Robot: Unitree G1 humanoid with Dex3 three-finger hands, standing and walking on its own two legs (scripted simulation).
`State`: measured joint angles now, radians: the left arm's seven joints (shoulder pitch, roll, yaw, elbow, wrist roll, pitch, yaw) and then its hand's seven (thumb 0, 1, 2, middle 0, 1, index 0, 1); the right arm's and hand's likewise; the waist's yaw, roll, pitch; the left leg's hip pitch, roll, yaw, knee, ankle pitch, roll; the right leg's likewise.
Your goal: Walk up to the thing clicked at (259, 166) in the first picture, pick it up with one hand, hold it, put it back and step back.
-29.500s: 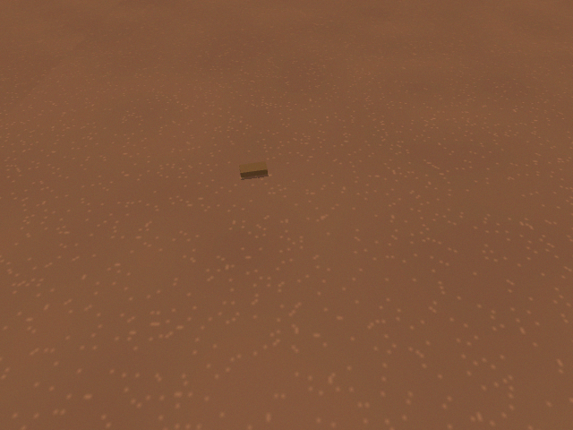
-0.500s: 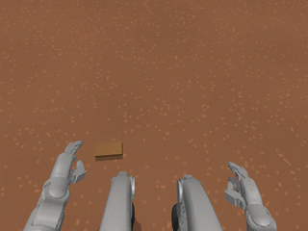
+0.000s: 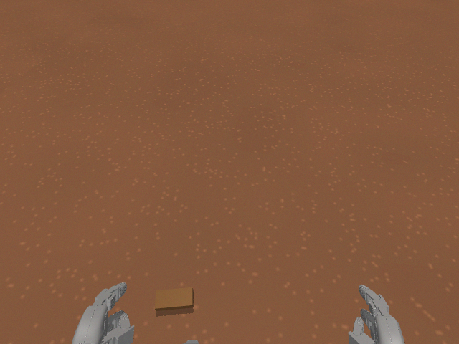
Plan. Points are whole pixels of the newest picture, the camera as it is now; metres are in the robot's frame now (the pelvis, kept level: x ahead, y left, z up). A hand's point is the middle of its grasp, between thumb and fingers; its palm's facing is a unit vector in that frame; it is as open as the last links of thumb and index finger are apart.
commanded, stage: home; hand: left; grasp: from above
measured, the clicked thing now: (174, 298) +0.42 +0.22 -0.70
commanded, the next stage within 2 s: stand in 1.98 s
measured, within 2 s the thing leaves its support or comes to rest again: neither
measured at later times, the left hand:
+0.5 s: hand (130, 339) +0.16 +0.18 -0.04, palm faces +0.07 -0.98 -0.19, open 7.4 cm
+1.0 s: hand (130, 343) +0.15 +0.18 -0.04, palm faces +0.06 -0.98 -0.19, open 7.4 cm
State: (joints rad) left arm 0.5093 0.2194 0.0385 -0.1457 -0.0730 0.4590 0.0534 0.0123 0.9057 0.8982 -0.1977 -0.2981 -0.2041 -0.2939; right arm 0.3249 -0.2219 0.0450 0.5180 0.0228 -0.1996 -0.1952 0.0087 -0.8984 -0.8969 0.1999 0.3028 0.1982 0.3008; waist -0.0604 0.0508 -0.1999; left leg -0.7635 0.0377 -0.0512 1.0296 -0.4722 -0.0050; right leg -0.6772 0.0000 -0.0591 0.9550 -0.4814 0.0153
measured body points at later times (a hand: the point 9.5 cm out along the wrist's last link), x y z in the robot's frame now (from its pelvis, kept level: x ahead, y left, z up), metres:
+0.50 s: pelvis +0.00 +0.00 +0.00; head +0.01 +0.00 +0.45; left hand +0.15 +0.23 -0.03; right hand +0.16 -0.24 -0.06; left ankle +0.02 +0.12 -0.68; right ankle -0.01 -0.13 -0.68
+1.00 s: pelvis -0.01 +0.00 +0.00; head +0.00 +0.00 +0.45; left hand +0.15 +0.23 -0.03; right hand +0.15 -0.25 -0.06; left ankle +0.02 +0.12 -0.68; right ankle -0.01 -0.13 -0.68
